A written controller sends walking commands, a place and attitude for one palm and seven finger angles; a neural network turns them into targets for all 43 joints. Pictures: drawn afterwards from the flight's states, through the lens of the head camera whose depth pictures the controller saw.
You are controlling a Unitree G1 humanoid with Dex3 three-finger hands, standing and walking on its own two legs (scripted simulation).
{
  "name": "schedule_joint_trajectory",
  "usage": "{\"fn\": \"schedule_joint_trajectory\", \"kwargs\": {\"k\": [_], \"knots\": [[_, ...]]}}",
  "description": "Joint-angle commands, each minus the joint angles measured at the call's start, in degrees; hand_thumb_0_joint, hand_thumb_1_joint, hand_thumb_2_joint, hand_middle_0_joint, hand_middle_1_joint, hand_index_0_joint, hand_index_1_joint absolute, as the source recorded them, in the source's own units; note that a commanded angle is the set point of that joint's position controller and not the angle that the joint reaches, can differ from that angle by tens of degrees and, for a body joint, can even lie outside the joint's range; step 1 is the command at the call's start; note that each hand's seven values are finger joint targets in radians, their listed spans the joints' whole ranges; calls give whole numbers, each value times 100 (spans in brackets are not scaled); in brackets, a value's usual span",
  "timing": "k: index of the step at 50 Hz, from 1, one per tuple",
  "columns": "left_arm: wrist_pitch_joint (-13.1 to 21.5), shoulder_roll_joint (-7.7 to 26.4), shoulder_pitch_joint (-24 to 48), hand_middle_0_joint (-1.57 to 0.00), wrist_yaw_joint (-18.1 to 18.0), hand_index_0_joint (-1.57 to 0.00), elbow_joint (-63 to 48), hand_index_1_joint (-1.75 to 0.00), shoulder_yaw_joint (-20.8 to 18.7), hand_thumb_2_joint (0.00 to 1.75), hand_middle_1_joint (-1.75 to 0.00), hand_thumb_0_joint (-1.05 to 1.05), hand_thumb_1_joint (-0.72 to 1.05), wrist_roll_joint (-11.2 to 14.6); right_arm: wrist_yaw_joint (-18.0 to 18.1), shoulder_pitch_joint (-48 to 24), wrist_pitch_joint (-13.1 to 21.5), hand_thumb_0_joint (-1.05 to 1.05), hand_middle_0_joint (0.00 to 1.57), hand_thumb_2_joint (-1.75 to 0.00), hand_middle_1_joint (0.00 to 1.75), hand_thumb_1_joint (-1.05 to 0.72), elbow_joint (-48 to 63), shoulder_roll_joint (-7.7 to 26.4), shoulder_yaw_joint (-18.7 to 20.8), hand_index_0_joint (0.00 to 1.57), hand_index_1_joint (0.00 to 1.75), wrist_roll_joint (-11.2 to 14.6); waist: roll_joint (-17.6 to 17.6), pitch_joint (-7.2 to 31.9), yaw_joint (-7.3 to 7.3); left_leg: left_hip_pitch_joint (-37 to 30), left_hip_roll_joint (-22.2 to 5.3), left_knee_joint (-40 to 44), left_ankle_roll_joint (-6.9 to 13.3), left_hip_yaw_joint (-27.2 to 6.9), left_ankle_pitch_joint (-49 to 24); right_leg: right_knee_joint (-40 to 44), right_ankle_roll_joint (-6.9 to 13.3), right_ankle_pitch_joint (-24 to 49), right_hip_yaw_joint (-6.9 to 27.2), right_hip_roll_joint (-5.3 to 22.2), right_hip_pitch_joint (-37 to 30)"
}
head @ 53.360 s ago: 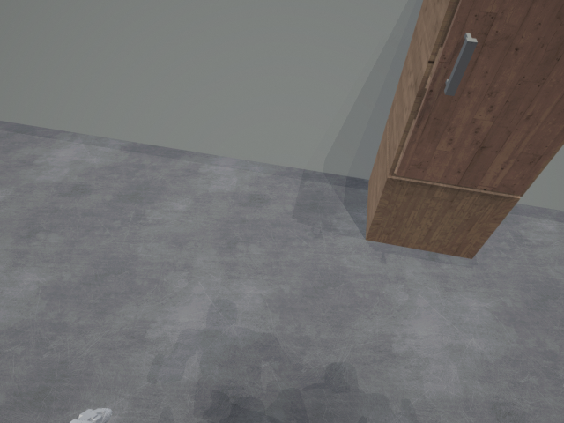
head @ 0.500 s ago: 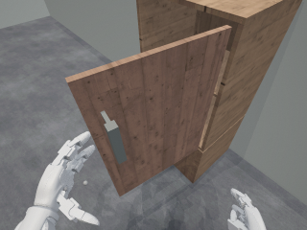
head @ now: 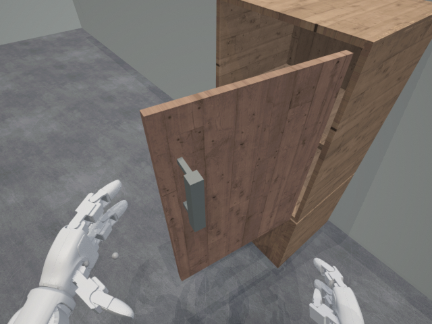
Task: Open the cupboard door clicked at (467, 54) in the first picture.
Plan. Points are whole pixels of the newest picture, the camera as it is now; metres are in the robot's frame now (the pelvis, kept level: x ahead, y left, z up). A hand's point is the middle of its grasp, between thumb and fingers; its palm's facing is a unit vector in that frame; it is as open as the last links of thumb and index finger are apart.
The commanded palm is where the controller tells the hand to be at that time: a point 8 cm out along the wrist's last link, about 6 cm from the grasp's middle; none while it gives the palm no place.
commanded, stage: draw the hand back to the body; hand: left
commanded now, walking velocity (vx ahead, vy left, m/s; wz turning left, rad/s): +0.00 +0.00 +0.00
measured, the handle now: (190, 195) +0.32 +0.08 +0.10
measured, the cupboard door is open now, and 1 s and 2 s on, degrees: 81 81 81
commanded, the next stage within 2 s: step back with the hand held close in 1.28 s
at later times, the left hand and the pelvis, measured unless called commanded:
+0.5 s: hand (74, 242) +0.20 +0.22 +0.14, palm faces +0.31 -0.89 -0.33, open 13.9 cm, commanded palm +0.16 +0.27 +0.16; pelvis +0.01 +0.00 +0.02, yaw +0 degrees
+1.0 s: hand (60, 214) +0.22 +0.24 +0.18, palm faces +0.44 -0.81 -0.40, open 8.1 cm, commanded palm +0.17 +0.27 +0.19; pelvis +0.02 -0.02 +0.03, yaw -1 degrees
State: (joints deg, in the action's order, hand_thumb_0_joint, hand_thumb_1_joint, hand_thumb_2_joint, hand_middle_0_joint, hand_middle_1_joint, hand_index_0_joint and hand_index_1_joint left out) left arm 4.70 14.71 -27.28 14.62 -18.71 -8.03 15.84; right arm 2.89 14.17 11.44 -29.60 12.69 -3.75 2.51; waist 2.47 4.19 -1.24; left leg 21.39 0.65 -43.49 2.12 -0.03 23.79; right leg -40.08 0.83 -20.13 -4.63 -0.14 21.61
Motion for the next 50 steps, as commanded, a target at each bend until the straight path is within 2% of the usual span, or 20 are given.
{"fn": "schedule_joint_trajectory", "kwargs": {"k": [1,7,10,11,12,13,15,17,19,21,22,25,27,28,34,37,38,45,48,50], "knots": [[173,632,486,-15,6,-15,-1527,-30,-422,30,-30,0,-50,93,88,-678,404,0,20,-90,30,-90,995,746,308,20,30,44,175,374,-25,-263,-95,1042,-154,-393,-1308,615,52,907,-28,-105,-254],[26,894,493,-15,65,-15,-1580,-30,-783,33,-30,0,-43,146,97,-725,469,0,20,-90,30,-90,892,784,319,20,30,40,27,382,-79,-373,-95,1145,-186,-416,-1500,745,64,1048,-41,-120,-460],[-76,824,561,-16,157,-16,-1701,-30,-722,37,-30,0,-32,188,88,-729,495,0,20,-90,30,-90,870,789,291,20,30,64,276,312,-69,-476,-101,1235,-245,-433,-1608,792,62,1108,-78,-123,-473],[93,1431,820,-16,-869,-16,-2419,-30,-856,39,-30,0,-29,-735,189,-817,421,0,20,-90,30,-90,955,681,308,20,30,-68,351,101,-290,-294,-183,1535,-193,-460,-1350,1012,122,924,231,-77,-833],[23,1102,340,-16,-1337,-16,-2098,-30,-732,40,-30,0,-26,-862,229,-750,404,0,20,-90,30,-90,854,643,282,20,30,-129,326,-264,-207,-226,-204,1714,-231,-487,-957,1131,144,696,216,-51,-771],[-32,731,105,-16,-1573,-16,-1978,-30,-423,42,-30,0,-22,-954,223,-762,313,0,20,-90,30,-90,831,626,255,20,30,-148,305,-382,-168,-249,-227,1829,-227,-498,-874,1178,136,639,207,-18,-852],[-22,743,-44,-16,-1863,-16,-1955,-30,-434,45,-30,0,-15,-1088,197,-738,176,0,20,-90,30,-90,768,650,288,20,30,-168,204,-263,-156,-420,-268,1937,-230,-470,-1156,1250,131,796,203,5,-1100],[31,987,-79,-16,-2044,-16,-1941,-30,-641,48,-30,0,-8,-1199,190,-771,97,0,20,-90,30,-90,683,692,319,20,30,-189,182,-150,-195,-571,-272,1996,-218,-392,-1381,1369,136,920,237,1,-1315],[104,892,64,-17,-2129,-17,-2060,-30,-538,51,-30,0,-1,-1269,182,-776,60,0,20,-90,30,-90,649,667,329,20,30,-200,243,-84,-143,-800,-257,2040,-211,-338,-1629,1447,121,1054,248,25,-1379],[127,988,147,-17,-2206,-17,-2041,-30,-651,54,-30,0,6,-1311,184,-805,18,0,20,-90,30,-90,595,666,339,20,30,-214,271,-84,-151,-919,-245,2109,-200,-300,-1702,1537,111,1104,257,26,-1455],[140,1122,226,-17,-2245,-17,-1973,-30,-768,55,-30,0,9,-1329,189,-838,5,0,20,-90,30,-90,545,695,339,20,30,-225,136,-137,-168,-921,-254,2150,-200,-321,-1724,1594,120,1121,257,18,-1521],[164,1077,224,-18,-2275,-18,-1945,-30,-827,60,-30,0,20,-1325,192,-880,-43,0,20,-90,30,-90,484,652,355,20,30,-227,229,-91,-174,-1144,-220,2167,-181,-234,-2029,1676,105,1348,274,38,-1613],[172,1232,162,-18,-2296,-18,-1831,-30,-1038,63,-30,0,27,-1328,189,-914,-82,0,20,-90,30,-90,427,667,376,20,30,-230,108,-46,-217,-1192,-219,2176,-182,-210,-2205,1723,111,1503,279,32,-1747],[179,1129,146,-18,-2280,-18,-1830,-30,-980,64,-30,0,31,-1312,180,-921,-109,0,20,-90,30,-90,422,644,380,20,30,-223,85,-73,-193,-1260,-221,2185,-186,-192,-2323,1734,96,1579,280,37,-1734],[205,1297,142,-19,-2270,-19,-1591,-30,-1332,74,-30,0,51,-1244,166,-1012,-248,0,20,-90,30,-90,362,625,421,20,30,-215,-69,-129,-240,-1339,-179,2200,-113,-56,-2345,1877,64,1805,331,47,-1835],[232,1479,244,-19,-2276,-19,-1611,-30,-1546,78,-30,0,62,-1241,166,-1037,-277,0,20,-90,30,-90,309,638,449,20,30,-213,51,-49,-259,-1456,-172,2140,-97,-8,-2536,1913,60,2048,373,57,-1879],[244,1399,270,-19,-2267,-19,-1635,-30,-1500,80,-30,0,65,-1233,156,-1024,-290,0,20,-90,30,-90,316,618,443,20,30,-212,128,-59,-240,-1476,-160,2149,-97,2,-2583,1917,56,2085,381,65,-1885],[312,1611,436,-20,-2275,-20,-1560,-30,-1814,90,-30,0,90,-1168,161,-1062,-329,0,20,-90,30,-90,273,601,479,20,30,-196,-9,-44,-256,-1571,-140,2145,-48,67,-2489,2022,25,2153,438,75,-1899],[302,1411,366,-20,-2232,-20,-1475,-30,-1614,90,-30,0,90,-1173,138,-1061,-332,0,20,-90,30,-90,257,620,494,20,30,-190,130,-83,-230,-1621,-140,2132,-42,96,-2622,2027,13,2296,453,88,-1884],[299,1454,313,-20,-2233,-20,-1378,-30,-1656,90,-30,0,90,-1166,133,-1076,-345,0,20,-90,30,-90,254,622,502,20,30,-199,-56,-117,-249,-1592,-137,2142,-25,94,-2553,2050,-3,2256,448,80,-1873]]}}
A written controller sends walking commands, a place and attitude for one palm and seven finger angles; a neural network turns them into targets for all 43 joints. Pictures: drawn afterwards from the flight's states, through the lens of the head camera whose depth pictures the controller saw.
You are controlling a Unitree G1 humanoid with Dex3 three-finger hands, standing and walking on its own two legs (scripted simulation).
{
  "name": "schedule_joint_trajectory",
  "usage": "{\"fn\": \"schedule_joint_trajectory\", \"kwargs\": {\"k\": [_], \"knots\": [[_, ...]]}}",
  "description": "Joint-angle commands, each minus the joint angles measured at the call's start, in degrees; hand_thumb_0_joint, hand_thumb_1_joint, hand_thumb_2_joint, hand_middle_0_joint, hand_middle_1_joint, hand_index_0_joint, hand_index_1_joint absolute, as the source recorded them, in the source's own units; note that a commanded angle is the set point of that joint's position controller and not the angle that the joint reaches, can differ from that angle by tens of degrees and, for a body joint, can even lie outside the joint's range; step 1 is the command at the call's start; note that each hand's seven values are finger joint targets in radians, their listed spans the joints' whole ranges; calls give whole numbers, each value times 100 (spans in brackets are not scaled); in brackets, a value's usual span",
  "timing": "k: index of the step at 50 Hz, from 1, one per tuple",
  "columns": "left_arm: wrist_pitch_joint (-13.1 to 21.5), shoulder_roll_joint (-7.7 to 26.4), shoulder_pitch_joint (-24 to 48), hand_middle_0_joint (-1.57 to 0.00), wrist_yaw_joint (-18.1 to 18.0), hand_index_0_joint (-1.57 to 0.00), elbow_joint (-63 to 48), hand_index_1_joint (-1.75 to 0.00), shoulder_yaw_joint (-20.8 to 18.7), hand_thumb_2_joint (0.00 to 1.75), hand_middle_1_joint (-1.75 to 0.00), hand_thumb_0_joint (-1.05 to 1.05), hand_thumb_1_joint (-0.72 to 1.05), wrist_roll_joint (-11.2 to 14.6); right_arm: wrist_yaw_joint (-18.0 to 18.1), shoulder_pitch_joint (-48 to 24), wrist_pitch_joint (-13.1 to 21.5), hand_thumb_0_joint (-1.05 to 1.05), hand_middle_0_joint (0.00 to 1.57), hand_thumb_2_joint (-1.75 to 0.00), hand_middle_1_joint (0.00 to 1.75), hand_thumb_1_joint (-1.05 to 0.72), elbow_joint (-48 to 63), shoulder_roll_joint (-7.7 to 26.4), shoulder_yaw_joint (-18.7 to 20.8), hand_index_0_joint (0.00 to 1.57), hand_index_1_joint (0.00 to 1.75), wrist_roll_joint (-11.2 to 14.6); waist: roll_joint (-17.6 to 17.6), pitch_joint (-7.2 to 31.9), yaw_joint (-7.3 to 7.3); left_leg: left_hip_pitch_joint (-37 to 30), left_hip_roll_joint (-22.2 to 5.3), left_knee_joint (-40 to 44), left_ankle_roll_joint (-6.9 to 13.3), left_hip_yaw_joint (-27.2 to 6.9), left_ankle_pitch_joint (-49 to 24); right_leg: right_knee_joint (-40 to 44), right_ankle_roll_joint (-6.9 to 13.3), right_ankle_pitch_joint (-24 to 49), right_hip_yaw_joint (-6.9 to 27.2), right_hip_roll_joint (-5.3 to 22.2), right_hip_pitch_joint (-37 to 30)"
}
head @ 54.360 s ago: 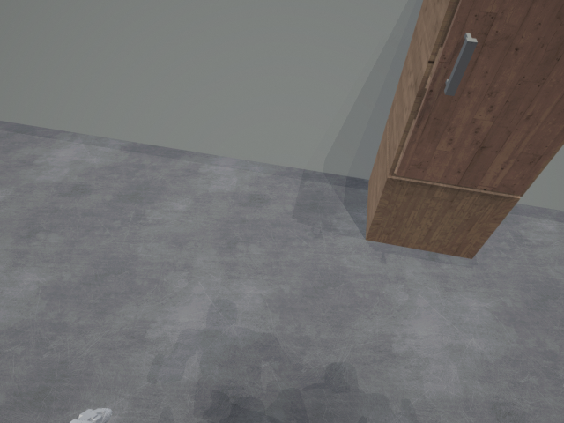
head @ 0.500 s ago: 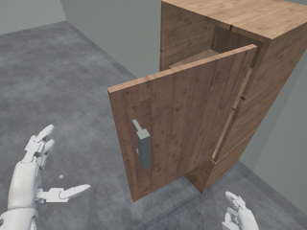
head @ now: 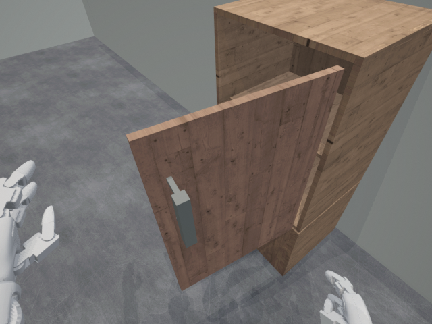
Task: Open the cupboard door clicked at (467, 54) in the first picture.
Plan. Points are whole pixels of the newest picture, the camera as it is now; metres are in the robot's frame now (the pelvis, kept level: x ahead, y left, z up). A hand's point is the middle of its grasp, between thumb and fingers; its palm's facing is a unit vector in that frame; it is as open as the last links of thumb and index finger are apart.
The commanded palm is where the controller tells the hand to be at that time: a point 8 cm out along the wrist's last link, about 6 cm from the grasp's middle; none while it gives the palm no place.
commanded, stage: draw the hand back to the body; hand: left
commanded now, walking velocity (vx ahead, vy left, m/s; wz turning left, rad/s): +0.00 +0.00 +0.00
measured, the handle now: (180, 212) +0.29 +0.11 +0.07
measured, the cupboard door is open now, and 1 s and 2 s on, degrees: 81 81 81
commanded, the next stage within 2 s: step back with the hand held close in 0.28 s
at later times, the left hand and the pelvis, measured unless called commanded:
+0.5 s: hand (44, 233) +0.18 +0.27 +0.16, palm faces +0.45 -0.78 -0.42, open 7.4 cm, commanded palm +0.13 +0.30 +0.17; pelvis -0.01 +0.00 +0.00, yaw +0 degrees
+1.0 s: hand (4, 276) +0.13 +0.30 +0.14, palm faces +0.40 -0.78 -0.48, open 7.4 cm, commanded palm +0.07 +0.33 +0.17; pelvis -0.08 +0.03 -0.02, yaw -1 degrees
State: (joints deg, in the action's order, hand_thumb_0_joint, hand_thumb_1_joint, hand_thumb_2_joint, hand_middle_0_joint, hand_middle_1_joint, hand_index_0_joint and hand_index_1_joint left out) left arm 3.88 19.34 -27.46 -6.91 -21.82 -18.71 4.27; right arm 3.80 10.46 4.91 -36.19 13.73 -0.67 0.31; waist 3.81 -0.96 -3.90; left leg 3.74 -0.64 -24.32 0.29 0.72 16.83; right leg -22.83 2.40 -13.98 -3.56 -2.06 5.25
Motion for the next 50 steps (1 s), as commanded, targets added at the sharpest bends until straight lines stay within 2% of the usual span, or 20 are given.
{"fn": "schedule_joint_trajectory", "kwargs": {"k": [1,7,12,19,20,21,22,23,24,25,26,27,29,31,32,34,38,42,46,50], "knots": [[398,998,368,-20,-74,-20,-1153,-30,-574,90,-30,0,90,-14,37,-711,303,0,20,-90,30,-90,928,522,208,20,30,31,-174,435,26,138,-5,212,167,44,-1858,340,-166,1671,359,280,-240],[439,1197,462,-20,-104,-20,-1248,-30,-726,90,-30,0,90,-26,58,-743,323,0,20,-90,30,-90,912,517,205,20,30,34,0,462,3,116,0,231,145,19,-1773,372,-142,1566,378,281,-261],[435,1125,401,-20,-98,-20,-1031,-30,-698,90,-30,0,90,-13,66,-768,339,0,20,-90,30,-90,876,501,208,20,30,37,-162,277,6,142,-12,275,154,28,-1540,473,-158,1292,390,269,-135],[489,1028,483,-20,-92,-20,-1071,-30,-606,90,-30,0,90,-18,56,-783,388,0,20,-90,30,-90,863,480,203,20,30,35,-31,268,23,125,-4,327,160,31,-1353,534,-165,1025,397,279,-105],[548,1264,1001,-20,-122,-20,-1522,-30,-717,90,-30,0,90,-19,56,-806,423,0,20,-90,30,-90,886,506,198,20,30,45,106,465,38,55,11,306,161,3,-1363,536,-154,1042,438,286,-157],[758,1979,1421,-20,-154,-20,-1610,-30,-1510,90,-30,0,90,-50,45,-619,311,0,20,-90,30,-90,1022,622,223,20,30,104,-244,-72,254,453,-102,56,241,-150,-938,871,-144,1316,1143,590,509],[843,1942,1370,-20,-118,-20,-1354,-30,-1472,90,-30,0,90,-96,43,-593,227,0,20,-90,30,-90,918,575,227,20,30,81,-299,-65,267,515,-65,-71,218,-249,-738,917,-60,1323,1219,793,520],[805,1404,580,-20,-61,-20,-855,-30,-1101,90,-30,0,90,-93,40,-611,155,0,20,-90,30,-90,906,543,248,20,30,64,-567,78,295,432,-69,-158,223,-206,-840,859,-69,1385,1152,851,567],[770,1118,185,-20,-15,-20,-736,-30,-842,90,-30,0,90,-106,10,-583,80,0,20,-90,30,-90,965,581,272,20,30,62,-525,238,302,410,-88,-173,215,-154,-954,772,-103,1461,1065,854,530],[767,1063,-7,-20,-8,-20,-814,-30,-780,90,-30,0,90,-107,-10,-589,18,0,20,-90,30,-90,1004,602,295,20,30,61,-381,392,309,438,-131,-154,212,-136,-1105,669,-143,1621,1008,847,463],[746,1070,-143,-20,-24,-20,-824,-30,-792,90,-30,0,90,-105,-17,-568,-46,0,20,-90,30,-90,1027,620,321,20,30,75,-415,526,323,469,-179,-141,200,-143,-1285,548,-163,1804,942,830,384],[752,1137,-190,-20,-44,-20,-943,-30,-820,90,-30,0,90,-110,1,-621,-89,0,20,-90,30,-90,1037,661,349,20,30,72,-218,622,313,473,-231,-82,192,-172,-1454,426,-156,1964,875,825,322],[734,1226,-272,-20,-91,-20,-1198,-30,-886,90,-30,0,90,-122,21,-613,-177,0,20,-90,30,-90,1142,660,365,20,30,92,-312,843,330,572,-335,-18,188,-232,-1827,164,-186,2193,783,728,198],[740,1420,-248,-20,-145,-20,-1500,-30,-1058,90,-30,0,90,-135,54,-615,-230,0,20,-90,30,-90,1231,660,385,20,30,97,-305,1008,332,694,-400,-10,181,-284,-2157,-82,-203,2457,728,658,69],[753,1647,-221,-20,-192,-20,-1631,-30,-1260,90,-30,0,90,-140,95,-681,-253,0,20,-90,30,-90,1216,669,396,20,30,90,-123,1060,310,781,-435,39,187,-361,-2259,-219,-187,2558,700,669,-21],[755,1566,-370,-20,-210,-20,-1768,-30,-1244,90,-30,0,90,-133,118,-642,-271,0,20,-90,30,-90,1333,619,387,20,30,101,-87,1144,302,923,-510,60,200,-414,-2402,-457,-213,2539,659,580,-79],[783,1560,-457,-20,-254,-20,-1926,-30,-1305,90,-30,0,90,-159,138,-593,-262,0,20,-90,30,-90,1405,633,400,20,30,86,191,982,303,1598,-629,207,274,-562,-1819,-777,-217,2098,692,498,-178],[828,1469,-516,-20,-261,-20,-1858,-30,-1335,90,-30,0,90,-206,127,-520,-177,0,20,-90,30,-90,1401,700,420,20,30,59,371,756,306,2514,-765,415,421,-717,-674,-1138,-240,1472,715,420,-362],[875,1373,-336,-20,-275,-20,-1797,-30,-1254,90,-30,0,90,-245,114,-374,-108,0,20,-90,30,-90,1392,700,407,20,30,58,-144,494,412,3063,-602,144,447,-688,705,-927,-160,955,1090,621,-64],[948,1425,-114,-20,-339,-20,-1880,-30,-1207,90,-30,0,90,-281,102,-316,-41,0,20,-90,30,-90,1316,690,389,20,30,31,-545,277,482,2610,-301,-433,344,-646,1421,52,30,-835,1520,927,1095]]}}
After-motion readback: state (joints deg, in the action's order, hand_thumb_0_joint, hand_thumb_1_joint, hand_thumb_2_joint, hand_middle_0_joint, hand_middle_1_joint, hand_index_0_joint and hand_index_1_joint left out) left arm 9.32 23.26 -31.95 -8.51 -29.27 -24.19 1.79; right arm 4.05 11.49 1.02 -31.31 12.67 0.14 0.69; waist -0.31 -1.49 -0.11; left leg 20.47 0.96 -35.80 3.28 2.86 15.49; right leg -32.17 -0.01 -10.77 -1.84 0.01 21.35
